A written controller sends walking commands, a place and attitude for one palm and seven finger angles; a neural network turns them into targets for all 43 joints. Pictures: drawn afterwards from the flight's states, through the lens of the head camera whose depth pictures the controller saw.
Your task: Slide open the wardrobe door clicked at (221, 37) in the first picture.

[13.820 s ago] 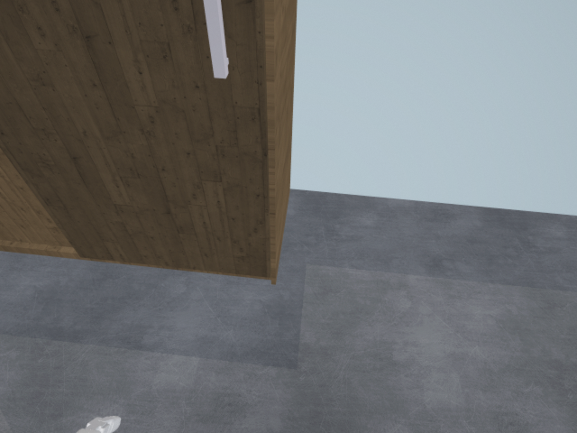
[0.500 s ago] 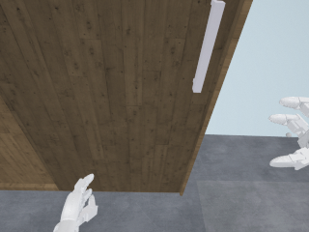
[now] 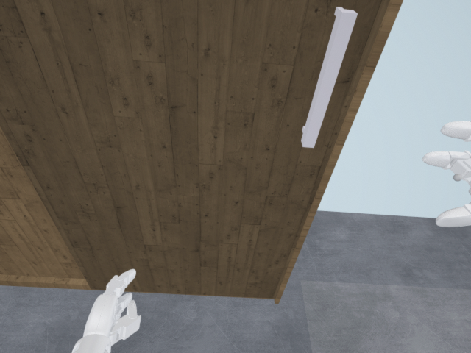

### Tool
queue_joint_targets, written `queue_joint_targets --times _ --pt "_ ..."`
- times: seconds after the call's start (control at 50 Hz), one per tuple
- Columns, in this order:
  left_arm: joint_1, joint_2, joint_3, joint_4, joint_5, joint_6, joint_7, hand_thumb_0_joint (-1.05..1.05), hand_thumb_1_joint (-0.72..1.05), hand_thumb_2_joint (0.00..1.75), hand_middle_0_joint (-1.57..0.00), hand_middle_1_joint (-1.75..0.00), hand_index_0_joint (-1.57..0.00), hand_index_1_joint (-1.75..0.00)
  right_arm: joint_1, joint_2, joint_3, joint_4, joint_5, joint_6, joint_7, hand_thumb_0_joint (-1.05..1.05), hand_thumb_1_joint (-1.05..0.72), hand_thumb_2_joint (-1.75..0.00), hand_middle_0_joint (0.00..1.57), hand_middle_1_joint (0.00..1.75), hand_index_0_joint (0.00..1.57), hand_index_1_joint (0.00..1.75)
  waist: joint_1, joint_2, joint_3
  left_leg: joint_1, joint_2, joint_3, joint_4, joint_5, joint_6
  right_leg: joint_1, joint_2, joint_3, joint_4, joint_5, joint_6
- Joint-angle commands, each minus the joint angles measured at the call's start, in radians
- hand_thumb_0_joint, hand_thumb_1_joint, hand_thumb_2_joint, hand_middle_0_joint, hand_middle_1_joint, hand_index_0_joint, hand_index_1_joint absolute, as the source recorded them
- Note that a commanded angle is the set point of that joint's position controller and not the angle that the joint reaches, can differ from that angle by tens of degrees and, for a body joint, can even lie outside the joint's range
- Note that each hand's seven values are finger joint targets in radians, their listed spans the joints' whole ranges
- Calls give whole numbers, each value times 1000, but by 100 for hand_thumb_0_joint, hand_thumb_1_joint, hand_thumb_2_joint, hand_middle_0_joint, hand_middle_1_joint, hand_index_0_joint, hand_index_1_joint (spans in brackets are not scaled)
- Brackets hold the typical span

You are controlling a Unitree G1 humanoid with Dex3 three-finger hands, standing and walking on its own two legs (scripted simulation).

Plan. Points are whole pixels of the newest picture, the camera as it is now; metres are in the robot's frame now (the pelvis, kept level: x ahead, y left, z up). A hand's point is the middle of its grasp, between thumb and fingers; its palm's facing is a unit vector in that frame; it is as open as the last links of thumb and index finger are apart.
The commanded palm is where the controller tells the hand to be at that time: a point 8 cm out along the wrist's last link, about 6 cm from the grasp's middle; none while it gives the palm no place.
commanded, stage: raise the hand with hooked fingers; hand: right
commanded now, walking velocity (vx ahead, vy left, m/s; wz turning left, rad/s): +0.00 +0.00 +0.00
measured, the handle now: (322, 83) +0.53 -0.15 +0.26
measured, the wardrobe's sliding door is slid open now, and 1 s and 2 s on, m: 0.00 0.00 0.00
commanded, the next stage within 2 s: move the hooked fingers beside the handle in 0.24 s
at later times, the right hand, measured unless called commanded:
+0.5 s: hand (454, 167) +0.29 -0.28 +0.25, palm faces +0.12 +0.99 -0.09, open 14.0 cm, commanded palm +0.27 -0.32 +0.26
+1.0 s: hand (407, 139) +0.36 -0.25 +0.25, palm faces +0.08 +1.00 -0.04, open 14.0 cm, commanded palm +0.33 -0.29 +0.26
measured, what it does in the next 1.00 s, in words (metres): stands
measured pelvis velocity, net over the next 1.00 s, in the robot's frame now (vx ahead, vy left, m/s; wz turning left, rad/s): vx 0.01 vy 0.00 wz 0.01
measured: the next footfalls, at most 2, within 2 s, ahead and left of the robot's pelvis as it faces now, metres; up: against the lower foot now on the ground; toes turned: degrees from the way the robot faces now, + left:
none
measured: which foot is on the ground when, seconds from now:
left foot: down 0.00-1.00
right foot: down 0.00-1.00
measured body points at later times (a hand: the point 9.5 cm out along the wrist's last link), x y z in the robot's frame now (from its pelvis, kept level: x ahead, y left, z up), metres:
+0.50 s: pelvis +0.01 +0.00 +0.00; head -0.03 +0.03 +0.45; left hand +0.22 +0.21 -0.06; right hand +0.28 -0.33 +0.26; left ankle -0.03 +0.12 -0.74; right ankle +0.05 -0.12 -0.74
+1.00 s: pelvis +0.01 +0.00 +0.00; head -0.01 +0.02 +0.45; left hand +0.18 +0.25 -0.08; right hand +0.35 -0.30 +0.25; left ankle -0.03 +0.12 -0.74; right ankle +0.05 -0.12 -0.74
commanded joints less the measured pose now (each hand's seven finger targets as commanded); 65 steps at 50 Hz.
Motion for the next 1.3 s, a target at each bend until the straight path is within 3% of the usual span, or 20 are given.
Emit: queue_joint_targets --times 0.0,0.12,0.26,0.32,0.4,0.44,0.5,0.54,0.58,0.64,0.66,0.74,0.86,0.9,0.96,0.98,1.02,1.1,1.2,1.28 --pt "-196 87 40 -188 8 -64 6 0 90 90 -20 -30 -20 -30 -384 -325 -120 -260 8 -92 -28 0 50 -30 30 120 30 120 -6 -60 -174 -134 -13 -39 -97 218 19 231 29 60 -45 119 -28" --pt "-183 91 40 -180 7 -58 10 0 90 90 -20 -30 -20 -30 -366 -293 -86 -223 -3 -65 -26 0 50 -30 30 120 30 120 1 -70 -166 -138 -19 -25 -96 227 20 235 28 66 -57 126 -26" --pt "-184 92 40 -182 7 -44 4 0 90 90 -20 -30 -20 -30 -315 -299 -103 -189 16 -52 -7 0 50 -30 30 120 30 120 -7 8 -169 -116 -21 -22 -103 265 19 226 26 67 -52 154 -28" --pt "-188 88 38 -186 5 -42 4 0 90 90 -20 -30 -20 -30 -346 -298 -97 -206 11 -51 -7 0 50 -30 30 120 30 120 1 -33 -176 -136 -24 -19 -98 263 18 244 31 66 -55 152 -28" --pt "-181 94 40 -170 3 -40 10 0 90 90 -20 -30 -20 -30 -425 -279 -57 -138 2 -59 -16 0 50 -30 30 120 30 120 17 13 -149 -157 -24 -20 -113 208 13 226 29 72 -61 103 -29" --pt "-183 87 40 -171 3 -44 14 0 90 90 -20 -30 -20 -30 -485 -251 -13 -146 -12 -66 -21 0 50 -30 30 120 30 120 24 -35 -159 -172 -23 -22 -112 192 17 249 31 75 -64 96 -29" --pt "-176 93 41 -160 5 -35 16 0 90 90 -20 -30 -20 -30 -520 -269 -13 -86 -22 -73 -31 0 50 -30 30 120 30 120 28 12 -161 -163 -19 -31 -123 180 14 229 30 71 -65 78 -32" --pt "-177 91 42 -159 4 -35 18 0 90 90 -20 -30 -20 -30 -575 -263 5 -68 -35 -83 -36 0 50 -30 30 120 30 120 32 -31 -164 -165 -20 -28 -119 176 18 240 30 72 -69 83 -31" --pt "-174 94 43 -160 7 -33 16 0 90 90 -20 -30 -20 -30 -576 -286 -16 -46 -38 -92 -47 0 50 -30 30 120 30 120 24 5 -182 -139 -15 -37 -121 199 18 225 31 69 -64 96 -33" --pt "-167 93 46 -163 9 -27 12 0 90 90 -20 -30 -20 -30 -568 -303 -41 -12 -43 -100 -52 0 50 -30 30 120 30 120 17 -19 -206 -118 -14 -34 -112 239 19 229 32 59 -62 125 -32" --pt "-161 96 49 -164 10 -21 9 0 90 90 -20 -30 -20 -30 -535 -320 -56 16 -42 -101 -55 0 50 -30 30 120 30 120 7 28 -202 -96 -12 -40 -117 252 18 207 29 57 -58 134 -33" --pt "-153 98 53 -171 4 -15 9 0 90 90 -20 -30 -20 -30 -610 -296 -15 41 -58 -106 -53 0 50 -30 30 120 30 120 28 -27 -199 -127 -16 -39 -110 248 16 219 29 48 -60 126 -33" --pt "-126 104 60 -164 5 -12 15 0 90 90 -20 -30 -20 -30 -658 -279 13 74 -61 -129 -65 0 50 -30 30 120 30 120 36 8 -197 -126 -19 -40 -118 248 17 220 25 48 -60 132 -37" --pt "-125 101 60 -162 6 -13 16 0 90 90 -20 -30 -20 -30 -717 -242 54 72 -69 -132 -74 0 50 -30 30 120 30 120 48 -28 -206 -144 -20 -39 -113 242 20 241 25 52 -64 128 -37" --pt "-109 109 68 -159 12 -10 13 0 90 90 -20 -30 -20 -30 -682 -285 1 90 -68 -143 -89 0 50 -30 30 120 30 120 29 26 -240 -102 -21 -39 -109 288 20 234 24 48 -59 170 -38" --pt "-116 108 66 -163 10 -7 12 0 90 90 -20 -30 -20 -30 -697 -288 4 74 -76 -144 -92 0 50 -30 30 120 30 120 29 -4 -258 -93 -18 -42 -102 307 21 241 25 45 -60 185 -38" --pt "-110 104 66 -159 11 -3 10 0 90 90 -20 -30 -20 -30 -722 -258 28 87 -81 -143 -97 0 50 -30 30 120 30 120 38 -7 -244 -103 -21 -37 -98 322 22 247 23 43 -60 197 -36" --pt "-96 111 72 -154 11 9 11 0 90 90 -20 -30 -20 -30 -708 -289 1 151 -86 -136 -106 0 50 -30 30 120 30 120 37 35 -226 -103 -22 -41 -104 320 17 220 21 38 -63 184 -40" --pt "-99 101 72 -161 13 16 7 0 90 90 -20 -30 -20 -30 -753 -232 51 106 -90 -153 -112 0 50 -30 30 120 30 120 43 -12 -262 -95 -23 -43 -94 370 22 258 24 36 -53 232 -40" --pt "-88 106 74 -146 12 25 10 0 90 90 -20 -30 -20 -30 -785 -225 61 168 -91 -147 -121 0 50 -30 30 120 30 120 50 31 -233 -112 -24 -42 -103 345 19 240 23 36 -56 203 -42"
